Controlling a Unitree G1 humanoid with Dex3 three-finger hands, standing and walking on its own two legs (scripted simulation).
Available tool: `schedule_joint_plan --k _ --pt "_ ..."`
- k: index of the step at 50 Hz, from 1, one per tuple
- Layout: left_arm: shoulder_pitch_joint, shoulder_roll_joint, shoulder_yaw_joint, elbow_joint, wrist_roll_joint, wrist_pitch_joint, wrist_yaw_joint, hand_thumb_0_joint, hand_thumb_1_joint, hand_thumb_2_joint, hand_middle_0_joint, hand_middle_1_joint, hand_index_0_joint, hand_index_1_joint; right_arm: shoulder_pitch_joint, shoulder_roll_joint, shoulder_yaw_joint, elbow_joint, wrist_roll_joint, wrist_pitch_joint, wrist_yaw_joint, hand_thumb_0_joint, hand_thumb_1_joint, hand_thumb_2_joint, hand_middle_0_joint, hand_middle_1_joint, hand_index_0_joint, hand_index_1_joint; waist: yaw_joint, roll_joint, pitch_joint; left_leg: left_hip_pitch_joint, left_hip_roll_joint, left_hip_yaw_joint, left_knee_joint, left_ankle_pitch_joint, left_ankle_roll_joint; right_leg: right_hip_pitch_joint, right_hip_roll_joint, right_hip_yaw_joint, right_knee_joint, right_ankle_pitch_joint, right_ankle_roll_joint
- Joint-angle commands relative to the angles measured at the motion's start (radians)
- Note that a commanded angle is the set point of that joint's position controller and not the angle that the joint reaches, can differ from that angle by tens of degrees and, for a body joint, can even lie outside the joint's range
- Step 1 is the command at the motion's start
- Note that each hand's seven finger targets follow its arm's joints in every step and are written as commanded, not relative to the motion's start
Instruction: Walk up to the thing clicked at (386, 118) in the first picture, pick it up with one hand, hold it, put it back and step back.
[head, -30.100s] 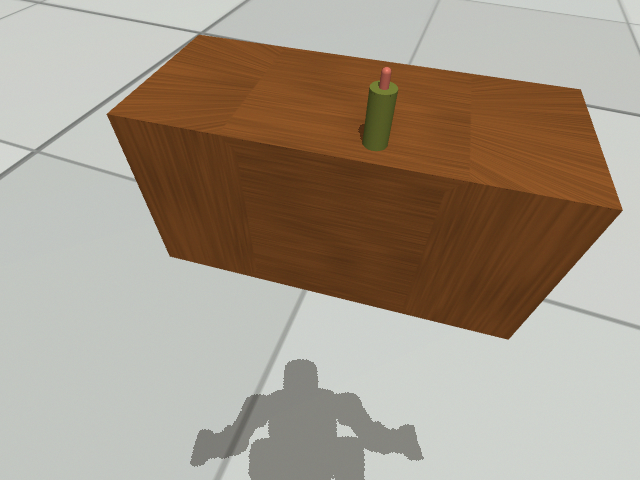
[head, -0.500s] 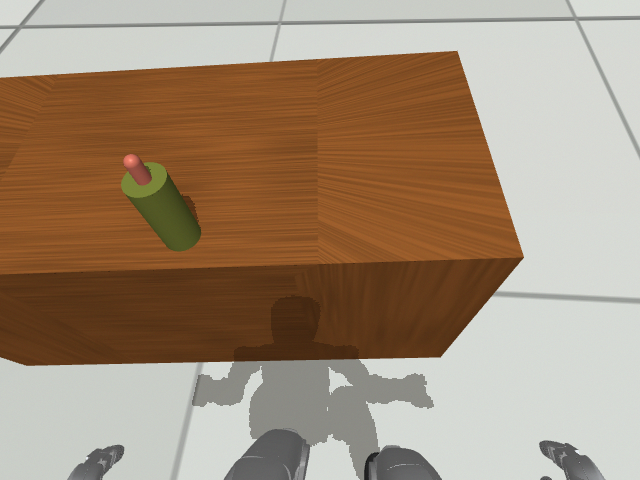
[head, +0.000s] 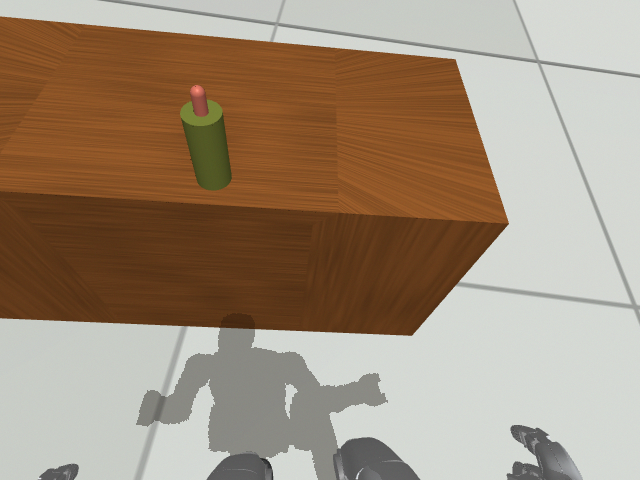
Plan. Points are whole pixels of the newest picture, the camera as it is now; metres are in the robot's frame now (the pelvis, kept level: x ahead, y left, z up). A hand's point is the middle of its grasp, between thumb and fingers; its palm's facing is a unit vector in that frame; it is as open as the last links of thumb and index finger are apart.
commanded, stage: step back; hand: left
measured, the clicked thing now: (206, 137) +0.62 +0.20 -0.02
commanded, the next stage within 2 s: none
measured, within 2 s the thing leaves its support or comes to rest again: neither
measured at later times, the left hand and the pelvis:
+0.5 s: hand out of the picture -0.01 +0.27 -0.14, palm faces -0.03 -0.90 -0.43, open 7.4 cm; pelvis -0.16 +0.00 -0.01, yaw +0 degrees
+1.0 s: hand out of the picture -0.23 +0.26 -0.16, palm faces -0.10 -0.91 -0.39, open 7.4 cm; pelvis -0.32 -0.01 -0.02, yaw -4 degrees
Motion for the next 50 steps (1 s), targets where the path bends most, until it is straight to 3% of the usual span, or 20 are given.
schedule_joint_plan --k 1,8,10,11,12,16,20,24,26,27,28,29,30,33,40,46,47,48,49,50 --pt "0.0 0.143 0.028 -0.086 0.001 -0.032 0.0 0.0 0.9 0.9 -0.2 -0.3 -0.2 -0.3 0.051 -0.25 -0.075 -0.075 0.003 -0.016 -0.021 0.0 -0.9 -0.9 0.2 0.3 0.2 0.3 -0.066 0.196 -0.224 0.329 0.263 -0.242 -0.119 0.334 0.211 -0.07 -0.049 -0.03 -0.216 -0.04 0.023" --pt "0.195 0.157 0.039 0.006 0.013 -0.044 -0.011 0.0 0.9 0.9 -0.2 -0.3 -0.2 -0.3 -0.047 -0.276 -0.081 -0.102 0.015 0.012 -0.01 0.0 -0.9 -0.9 0.2 0.3 0.2 0.3 0.015 0.173 -0.276 0.072 0.23 -0.196 -0.058 0.073 0.101 0.279 -0.086 -0.143 -0.72 0.217 -0.054" --pt "0.161 0.238 0.061 -0.027 0.032 -0.047 -0.015 0.0 0.9 0.9 -0.2 -0.3 -0.2 -0.3 -0.047 -0.213 -0.065 -0.12 0.021 0.012 -0.003 0.0 -0.9 -0.9 0.2 0.3 0.2 0.3 0.014 -0.09 -0.178 -0.166 0.052 -0.096 0.131 -0.227 -0.014 0.228 -0.297 0.232 -0.842 0.072 -0.164" --pt "0.061 0.346 0.078 -0.07 0.035 -0.04 -0.017 0.0 0.9 0.9 -0.2 -0.3 -0.2 -0.3 -0.091 -0.208 -0.075 -0.117 0.023 0.015 -0.015 0.0 -0.9 -0.9 0.2 0.3 0.2 0.3 0.06 -0.301 -0.098 -0.133 -0.089 -0.077 0.427 -0.38 -0.06 -0.042 -0.493 0.439 -0.973 0.018 -0.327" --pt "-0.039 0.342 0.077 -0.109 0.036 -0.047 -0.009 0.0 0.9 0.9 -0.2 -0.3 -0.2 -0.3 -0.061 -0.244 -0.087 -0.104 0.017 0.02 -0.022 0.0 -0.9 -0.9 0.2 0.3 0.2 0.3 0.023 -0.269 -0.015 -0.087 -0.049 -0.21 0.593 -0.363 -0.066 -0.19 -0.538 0.474 -1.005 0.005 -0.348" --pt "-0.132 0.189 0.056 -0.135 0.026 -0.048 0.0 0.0 0.9 0.9 -0.2 -0.3 -0.2 -0.3 0.081 -0.201 -0.064 -0.039 0.033 0.004 -0.017 0.0 -0.9 -0.9 0.2 0.3 0.2 0.3 -0.056 -0.104 -0.099 -0.129 -0.154 -0.192 0.647 -0.202 -0.063 0.034 -0.276 0.016 -0.822 0.378 -0.183" --pt "-0.032 0.18 0.053 -0.139 0.035 -0.036 0.007 0.0 0.9 0.9 -0.2 -0.3 -0.2 -0.3 0.065 -0.201 -0.05 -0.062 0.027 -0.012 -0.026 0.0 -0.9 -0.9 0.2 0.3 0.2 0.3 0.022 -0.145 -0.159 -0.199 -0.097 -0.134 0.408 -0.286 -0.087 0.305 -0.304 0.043 -0.748 0.456 -0.215" --pt "-0.035 0.194 0.051 -0.146 0.019 -0.018 0.01 0.0 0.9 0.9 -0.2 -0.3 -0.2 -0.3 0.134 -0.191 -0.054 -0.048 0.008 -0.028 -0.029 0.0 -0.9 -0.9 0.2 0.3 0.2 0.3 0.009 -0.207 -0.243 -0.071 -0.015 -0.076 -0.003 -0.212 -0.059 0.406 -0.344 0.051 -0.598 0.667 -0.202" --pt "-0.049 0.18 0.033 -0.157 0.004 0.001 0.0 0.0 0.9 0.9 -0.2 -0.3 -0.2 -0.3 0.18 -0.2 -0.066 -0.019 -0.003 -0.035 -0.03 0.0 -0.9 -0.9 0.2 0.3 0.2 0.3 -0.012 -0.133 -0.252 0.08 -0.027 -0.052 -0.229 0.08 -0.049 0.295 -0.278 0.001 -0.494 0.606 -0.147" --pt "-0.024 0.142 0.022 -0.167 -0.002 0.006 -0.004 0.0 0.9 0.9 -0.2 -0.3 -0.2 -0.3 0.168 -0.265 -0.084 -0.023 -0.015 -0.037 -0.03 0.0 -0.9 -0.9 0.2 0.3 0.2 0.3 0.004 0.027 -0.266 0.182 0.115 -0.252 -0.222 0.193 -0.009 0.126 -0.194 -0.048 -0.401 0.402 -0.099" --pt "-0.038 0.11 0.014 -0.171 -0.008 0.007 -0.002 0.0 0.9 0.9 -0.2 -0.3 -0.2 -0.3 0.125 -0.357 -0.099 -0.037 -0.025 -0.032 -0.024 0.0 -0.9 -0.9 0.2 0.3 0.2 0.3 0.012 0.255 -0.219 0.224 0.299 -0.501 -0.221 0.364 0.081 -0.115 -0.022 -0.119 -0.236 -0.088 -0.058" --pt "-0.134 0.167 0.039 -0.183 0.006 0.006 0.016 0.0 0.9 0.9 -0.2 -0.3 -0.2 -0.3 0.115 -0.427 -0.109 -0.062 -0.02 -0.03 -0.02 0.0 -0.9 -0.9 0.2 0.3 0.2 0.3 -0.072 0.292 -0.189 0.015 0.406 -0.597 -0.239 0.339 0.221 -0.034 -0.025 0.007 -0.092 -0.216 -0.04" --pt "-0.155 0.194 0.044 -0.165 0.011 0.009 0.017 0.0 0.9 0.9 -0.2 -0.3 -0.2 -0.3 0.073 -0.388 -0.106 -0.061 -0.02 -0.036 -0.026 0.0 -0.9 -0.9 0.2 0.3 0.2 0.3 -0.059 0.247 -0.131 -0.069 0.405 -0.583 -0.254 0.312 0.239 -0.001 -0.033 0.064 0.021 -0.17 -0.046" --pt "-0.03 0.159 0.035 -0.119 -0.015 0.008 0.002 0.0 0.9 0.9 -0.2 -0.3 -0.2 -0.3 -0.02 -0.261 -0.065 -0.081 -0.019 -0.043 -0.037 0.0 -0.9 -0.9 0.2 0.3 0.2 0.3 0.036 0.166 -0.134 0.086 0.206 -0.232 -0.133 0.495 0.122 -0.105 0.011 0.066 0.104 -0.003 -0.056" --pt "-0.048 0.139 0.02 -0.13 0.011 -0.017 -0.004 0.0 0.9 0.9 -0.2 -0.3 -0.2 -0.3 0.111 -0.263 -0.081 -0.084 -0.003 -0.032 -0.041 0.0 -0.9 -0.9 0.2 0.3 0.2 0.3 -0.061 0.191 -0.239 0.361 0.24 -0.243 -0.047 0.525 0.196 -0.1 -0.047 -0.028 -0.258 -0.039 0.014" --pt "0.112 0.146 0.03 -0.039 0.022 -0.025 -0.019 0.0 0.9 0.9 -0.2 -0.3 -0.2 -0.3 -0.023 -0.293 -0.079 -0.127 0.003 -0.003 -0.027 0.0 -0.9 -0.9 0.2 0.3 0.2 0.3 0.022 0.216 -0.307 0.098 0.225 -0.198 0.029 0.262 0.115 0.264 -0.089 -0.143 -0.742 0.215 -0.06" --pt "0.1 0.187 0.044 -0.043 0.031 -0.026 -0.02 0.0 0.9 0.9 -0.2 -0.3 -0.2 -0.3 -0.019 -0.263 -0.069 -0.129 0.008 -0.002 -0.025 0.0 -0.9 -0.9 0.2 0.3 0.2 0.3 0.019 0.14 -0.283 -0.017 0.169 -0.177 0.057 0.118 0.057 0.298 -0.131 -0.05 -0.75 0.238 -0.087" --pt "0.099 0.26 0.066 -0.057 0.038 -0.027 -0.025 0.0 0.9 0.9 -0.2 -0.3 -0.2 -0.3 -0.013 -0.217 -0.056 -0.147 0.014 -0.003 -0.026 0.0 -0.9 -0.9 0.2 0.3 0.2 0.3 0.02 -0.084 -0.232 -0.202 0.019 -0.127 0.218 -0.145 -0.009 0.285 -0.302 0.224 -0.808 0.203 -0.153" --pt "0.0 0.356 0.081 -0.091 0.034 -0.019 -0.027 0.0 0.9 0.9 -0.2 -0.3 -0.2 -0.3 -0.036 -0.215 -0.065 -0.151 0.017 -0.002 -0.047 0.0 -0.9 -0.9 0.2 0.3 0.2 0.3 0.052 -0.27 -0.175 -0.164 -0.088 -0.087 0.462 -0.41 -0.052 0.03 -0.499 0.397 -0.907 0.193 -0.328" --pt "-0.073 0.341 0.075 -0.124 0.031 -0.023 -0.022 0.0 0.9 0.9 -0.2 -0.3 -0.2 -0.3 -0.005 -0.248 -0.081 -0.129 0.018 0.001 -0.05 0.0 -0.9 -0.9 0.2 0.3 0.2 0.3 0.022 -0.241 -0.096 -0.087 -0.047 -0.164 0.593 -0.414 -0.06 -0.148 -0.531 0.431 -0.947 0.139 -0.342"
